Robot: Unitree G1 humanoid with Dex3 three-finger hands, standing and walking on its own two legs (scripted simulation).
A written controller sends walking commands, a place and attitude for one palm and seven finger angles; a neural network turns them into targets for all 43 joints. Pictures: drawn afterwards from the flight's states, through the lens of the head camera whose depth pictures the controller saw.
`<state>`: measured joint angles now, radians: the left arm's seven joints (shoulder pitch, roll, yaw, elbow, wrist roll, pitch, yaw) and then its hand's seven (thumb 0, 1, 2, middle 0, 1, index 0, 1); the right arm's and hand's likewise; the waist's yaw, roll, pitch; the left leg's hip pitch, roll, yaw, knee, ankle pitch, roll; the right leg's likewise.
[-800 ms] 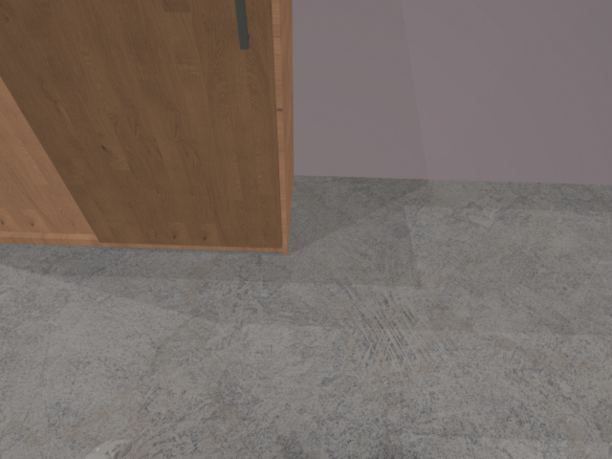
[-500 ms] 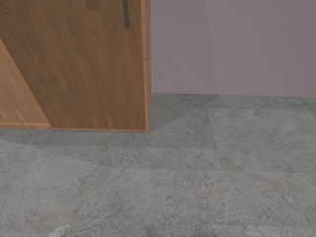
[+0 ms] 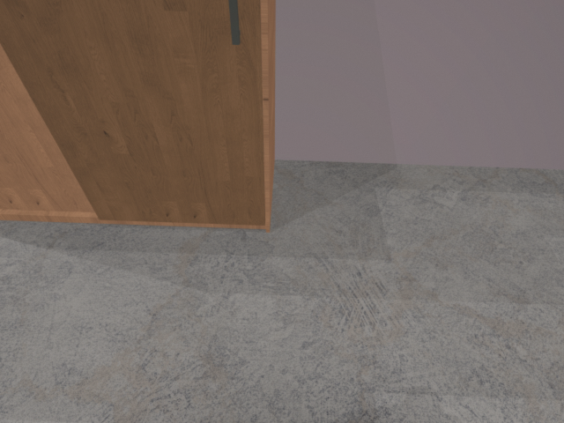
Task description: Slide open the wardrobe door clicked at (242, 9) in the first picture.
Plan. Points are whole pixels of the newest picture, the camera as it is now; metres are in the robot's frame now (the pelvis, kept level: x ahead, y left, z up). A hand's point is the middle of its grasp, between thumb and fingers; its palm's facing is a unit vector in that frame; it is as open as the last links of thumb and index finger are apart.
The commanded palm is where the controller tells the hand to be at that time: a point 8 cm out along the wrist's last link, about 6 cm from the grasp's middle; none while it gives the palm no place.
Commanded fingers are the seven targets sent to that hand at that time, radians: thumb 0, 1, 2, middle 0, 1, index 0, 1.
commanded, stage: stand and wait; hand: right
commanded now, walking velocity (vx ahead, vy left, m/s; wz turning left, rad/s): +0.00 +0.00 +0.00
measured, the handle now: (235, 10) +1.03 +0.19 +0.18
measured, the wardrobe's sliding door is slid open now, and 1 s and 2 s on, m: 0.00 0.00 0.00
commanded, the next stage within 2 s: look at it before walking up in 0.06 s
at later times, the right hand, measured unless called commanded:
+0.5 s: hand out of the picture +0.09 -0.25 -0.15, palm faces -0.01 +0.94 -0.34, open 7.4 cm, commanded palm none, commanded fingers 0.00 -0.90 -0.90 0.20 0.30 0.20 0.30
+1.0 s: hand out of the picture +0.07 -0.22 -0.17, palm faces -0.08 +0.95 -0.29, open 7.4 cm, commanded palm none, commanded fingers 0.00 -0.90 -0.90 0.20 0.30 0.20 0.30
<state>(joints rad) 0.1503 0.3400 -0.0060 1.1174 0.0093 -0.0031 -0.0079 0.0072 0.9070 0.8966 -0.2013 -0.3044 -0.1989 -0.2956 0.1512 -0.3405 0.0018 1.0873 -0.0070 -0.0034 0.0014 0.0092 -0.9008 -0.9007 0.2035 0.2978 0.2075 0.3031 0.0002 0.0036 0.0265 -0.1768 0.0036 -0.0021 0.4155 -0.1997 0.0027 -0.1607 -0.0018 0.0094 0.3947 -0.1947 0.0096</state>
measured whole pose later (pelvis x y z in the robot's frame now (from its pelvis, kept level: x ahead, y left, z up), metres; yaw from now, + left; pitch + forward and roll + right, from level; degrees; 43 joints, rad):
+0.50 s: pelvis +0.01 +0.00 +0.00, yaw +0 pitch -2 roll +0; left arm 0.12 0.34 -0.01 1.11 0.01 -0.01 0.00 0.01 0.91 0.90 -0.20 -0.30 -0.20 -0.30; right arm 0.13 -0.34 0.00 1.08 -0.01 -0.01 0.00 0.01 -0.90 -0.90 0.20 0.30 0.21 0.30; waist -0.01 0.01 0.03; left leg -0.16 0.00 0.00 0.39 -0.20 0.00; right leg -0.14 0.00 0.01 0.37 -0.20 0.01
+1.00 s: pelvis +0.00 +0.00 -0.01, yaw +5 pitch -1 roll -1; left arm 0.12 0.27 0.01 1.03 0.01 0.02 0.02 0.00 0.91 0.90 -0.20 -0.30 -0.20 -0.30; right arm 0.19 -0.29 -0.02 1.02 -0.01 0.05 0.00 0.01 -0.90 -0.90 0.20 0.30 0.20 0.30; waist -0.02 0.02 0.06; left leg -0.27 -0.03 -0.09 0.54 -0.25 0.01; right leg -0.20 -0.03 -0.08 0.49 -0.27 0.02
